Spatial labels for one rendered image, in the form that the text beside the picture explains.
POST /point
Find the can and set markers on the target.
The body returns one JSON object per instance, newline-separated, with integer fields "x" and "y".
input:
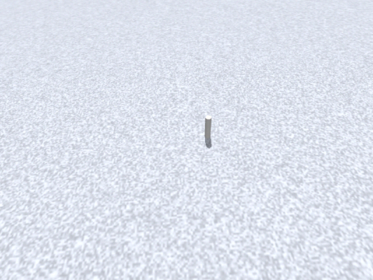
{"x": 208, "y": 120}

